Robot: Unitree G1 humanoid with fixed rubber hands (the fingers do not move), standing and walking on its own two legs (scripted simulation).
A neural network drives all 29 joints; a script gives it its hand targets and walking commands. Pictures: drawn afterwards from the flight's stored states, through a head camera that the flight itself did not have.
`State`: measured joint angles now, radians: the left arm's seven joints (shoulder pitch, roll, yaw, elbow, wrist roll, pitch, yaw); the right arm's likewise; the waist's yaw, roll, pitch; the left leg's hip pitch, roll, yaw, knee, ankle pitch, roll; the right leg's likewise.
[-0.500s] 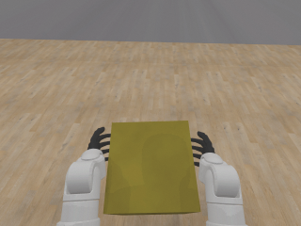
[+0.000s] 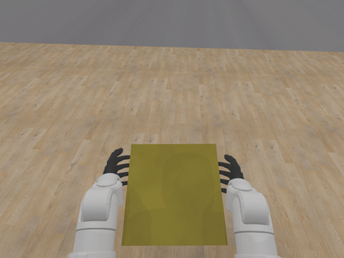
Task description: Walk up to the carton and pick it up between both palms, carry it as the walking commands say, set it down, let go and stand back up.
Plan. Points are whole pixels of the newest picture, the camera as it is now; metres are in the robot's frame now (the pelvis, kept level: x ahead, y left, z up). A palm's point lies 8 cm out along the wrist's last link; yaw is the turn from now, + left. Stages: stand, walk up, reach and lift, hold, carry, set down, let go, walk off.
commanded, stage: carry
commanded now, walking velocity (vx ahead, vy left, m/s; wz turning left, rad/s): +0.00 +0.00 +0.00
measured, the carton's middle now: (173, 199) +0.30 +0.00 -0.03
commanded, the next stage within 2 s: none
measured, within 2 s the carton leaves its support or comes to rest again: neither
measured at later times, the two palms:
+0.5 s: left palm (112, 176) +0.27 +0.14 +0.11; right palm (242, 184) +0.27 -0.14 +0.09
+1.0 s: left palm (155, 181) +0.27 +0.04 +0.10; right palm (293, 222) +0.19 -0.22 +0.08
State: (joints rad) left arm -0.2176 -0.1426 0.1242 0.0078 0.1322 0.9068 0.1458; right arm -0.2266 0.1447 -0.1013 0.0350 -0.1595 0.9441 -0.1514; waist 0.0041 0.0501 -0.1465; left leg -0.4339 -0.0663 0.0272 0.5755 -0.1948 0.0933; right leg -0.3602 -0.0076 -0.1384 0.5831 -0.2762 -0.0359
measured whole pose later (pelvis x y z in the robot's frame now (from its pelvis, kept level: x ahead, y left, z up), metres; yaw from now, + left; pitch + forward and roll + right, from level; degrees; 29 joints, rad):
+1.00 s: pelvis -0.03 -0.03 -0.01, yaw -15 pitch +2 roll +0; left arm -0.25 -0.15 0.09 -0.33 0.11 1.29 0.23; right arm -0.22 0.15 -0.01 -0.29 -0.12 1.32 -0.26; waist 0.00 0.01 -0.08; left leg -0.45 0.13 0.23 0.67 -0.25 0.04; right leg -0.55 -0.03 -0.12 0.96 -0.47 -0.06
